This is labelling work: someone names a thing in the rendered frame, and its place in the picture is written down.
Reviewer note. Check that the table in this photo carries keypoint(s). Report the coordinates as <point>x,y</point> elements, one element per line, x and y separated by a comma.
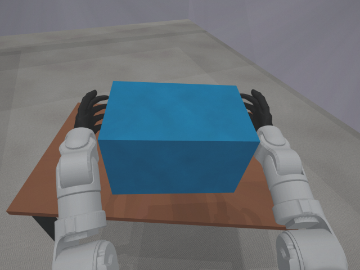
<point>249,206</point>

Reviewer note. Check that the robot left upper arm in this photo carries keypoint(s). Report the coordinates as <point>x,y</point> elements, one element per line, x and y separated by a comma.
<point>95,255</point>

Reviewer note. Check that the robot right hand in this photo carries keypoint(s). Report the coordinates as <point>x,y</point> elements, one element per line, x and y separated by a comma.
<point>260,115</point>

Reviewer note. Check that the robot right upper arm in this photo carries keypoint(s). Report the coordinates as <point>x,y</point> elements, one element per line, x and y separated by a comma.
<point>309,249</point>

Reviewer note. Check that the carton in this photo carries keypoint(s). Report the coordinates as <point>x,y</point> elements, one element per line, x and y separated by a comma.
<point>173,138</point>

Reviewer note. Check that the robot left forearm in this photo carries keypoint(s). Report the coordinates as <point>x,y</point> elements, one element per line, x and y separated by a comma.
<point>80,213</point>

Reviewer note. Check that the robot right forearm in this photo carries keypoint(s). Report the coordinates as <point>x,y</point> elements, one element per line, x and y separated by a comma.
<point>294,204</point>

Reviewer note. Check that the robot left hand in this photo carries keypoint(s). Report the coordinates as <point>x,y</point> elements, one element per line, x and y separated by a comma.
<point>85,117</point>

